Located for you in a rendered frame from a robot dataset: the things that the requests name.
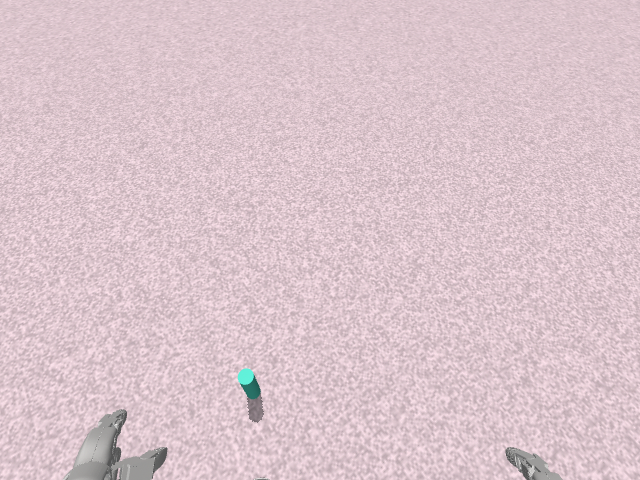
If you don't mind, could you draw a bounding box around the can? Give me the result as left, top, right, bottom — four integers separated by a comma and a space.
238, 368, 261, 399

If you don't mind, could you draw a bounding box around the left robot hand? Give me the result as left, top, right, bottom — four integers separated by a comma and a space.
73, 409, 167, 480

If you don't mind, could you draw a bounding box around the left robot arm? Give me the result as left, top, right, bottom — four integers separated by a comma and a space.
63, 461, 112, 480

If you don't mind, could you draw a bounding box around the right robot hand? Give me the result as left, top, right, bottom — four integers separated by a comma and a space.
506, 447, 563, 480

